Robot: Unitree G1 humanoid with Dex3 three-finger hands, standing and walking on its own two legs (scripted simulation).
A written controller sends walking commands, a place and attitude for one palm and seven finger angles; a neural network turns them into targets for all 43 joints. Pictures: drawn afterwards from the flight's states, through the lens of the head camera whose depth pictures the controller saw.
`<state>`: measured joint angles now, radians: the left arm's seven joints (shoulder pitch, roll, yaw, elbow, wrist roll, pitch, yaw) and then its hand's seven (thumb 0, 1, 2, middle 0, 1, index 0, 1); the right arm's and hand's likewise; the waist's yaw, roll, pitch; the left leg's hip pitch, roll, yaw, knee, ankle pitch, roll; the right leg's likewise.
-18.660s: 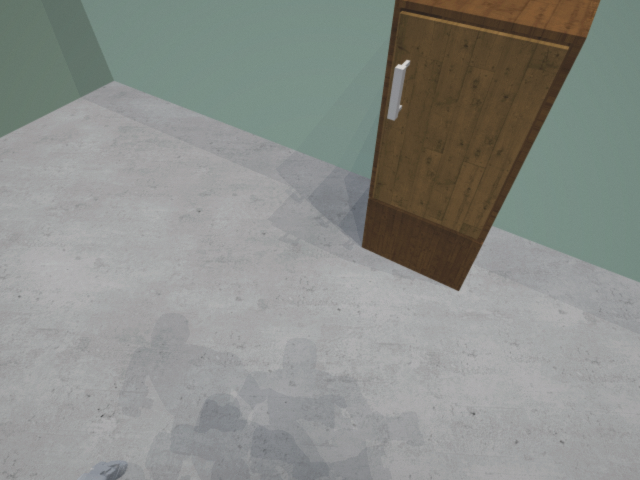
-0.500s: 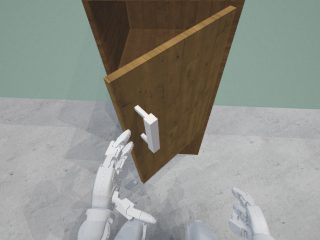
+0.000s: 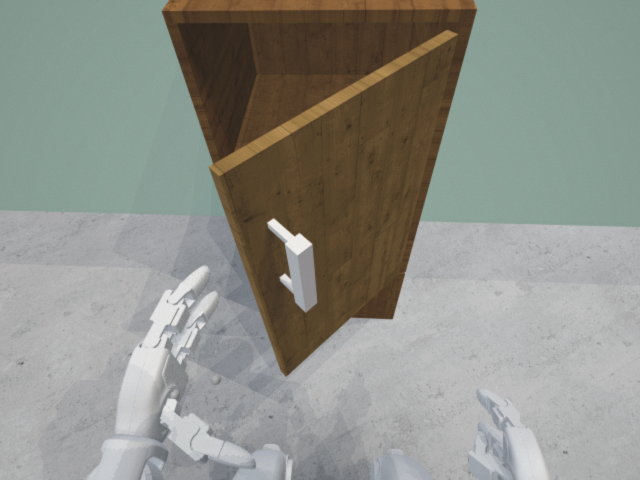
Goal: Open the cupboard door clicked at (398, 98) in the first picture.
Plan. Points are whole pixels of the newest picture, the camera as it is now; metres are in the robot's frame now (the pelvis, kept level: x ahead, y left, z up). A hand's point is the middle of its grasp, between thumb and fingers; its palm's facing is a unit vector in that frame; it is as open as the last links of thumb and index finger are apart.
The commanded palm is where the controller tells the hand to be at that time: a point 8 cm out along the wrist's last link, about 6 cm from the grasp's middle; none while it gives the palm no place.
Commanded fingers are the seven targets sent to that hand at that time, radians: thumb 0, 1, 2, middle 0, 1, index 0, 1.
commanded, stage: draw the hand back to the body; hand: left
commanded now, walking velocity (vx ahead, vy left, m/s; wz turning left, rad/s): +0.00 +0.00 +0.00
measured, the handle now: (292, 266) +0.37 +0.06 +0.05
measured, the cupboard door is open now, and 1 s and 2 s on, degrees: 46 46 46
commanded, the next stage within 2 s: step back with the hand held close in 1.36 s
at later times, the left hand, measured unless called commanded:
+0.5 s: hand (90, 367) +0.21 +0.21 +0.15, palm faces +0.15 -0.93 -0.34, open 14.7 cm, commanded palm +0.18 +0.26 +0.18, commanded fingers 0.00 0.09 0.56 -0.17 -0.30 -0.17 -0.30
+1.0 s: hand out of the picture +0.22 +0.29 +0.25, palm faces +0.43 -0.80 -0.42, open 8.9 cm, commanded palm +0.17 +0.33 +0.26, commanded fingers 0.00 0.90 0.90 -0.20 -0.30 -0.20 -0.30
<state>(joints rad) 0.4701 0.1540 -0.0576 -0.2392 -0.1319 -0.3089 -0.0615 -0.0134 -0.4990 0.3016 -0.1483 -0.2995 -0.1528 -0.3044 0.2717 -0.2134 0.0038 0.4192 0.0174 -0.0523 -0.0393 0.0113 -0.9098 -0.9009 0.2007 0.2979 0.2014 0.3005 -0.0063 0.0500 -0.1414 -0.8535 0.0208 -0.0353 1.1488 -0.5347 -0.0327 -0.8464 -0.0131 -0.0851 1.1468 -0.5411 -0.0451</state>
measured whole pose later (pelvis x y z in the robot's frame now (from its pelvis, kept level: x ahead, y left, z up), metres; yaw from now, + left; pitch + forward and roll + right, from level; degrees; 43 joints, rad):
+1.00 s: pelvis +0.03 +0.03 +0.09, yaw -2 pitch -4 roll -1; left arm 0.48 0.35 0.33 -0.41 -0.05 -0.06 0.12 0.01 0.63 0.79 -0.20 -0.30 -0.20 -0.31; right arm 0.21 -0.22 0.04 0.61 0.00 -0.12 -0.09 0.01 -0.91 -0.90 0.20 0.30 0.20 0.30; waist 0.07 0.06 0.01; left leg -0.11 0.00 0.02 0.46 -0.28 0.01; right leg -0.11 -0.01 -0.04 0.44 -0.26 0.00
